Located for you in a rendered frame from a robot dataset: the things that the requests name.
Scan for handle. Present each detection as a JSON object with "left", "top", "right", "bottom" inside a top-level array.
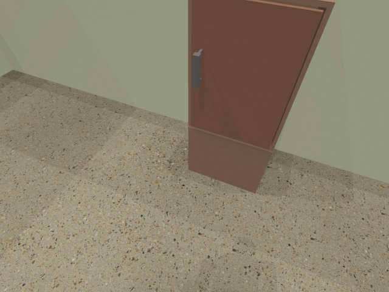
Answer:
[{"left": 192, "top": 49, "right": 203, "bottom": 89}]

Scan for cupboard door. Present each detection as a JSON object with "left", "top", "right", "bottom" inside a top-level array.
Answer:
[{"left": 191, "top": 0, "right": 323, "bottom": 149}]

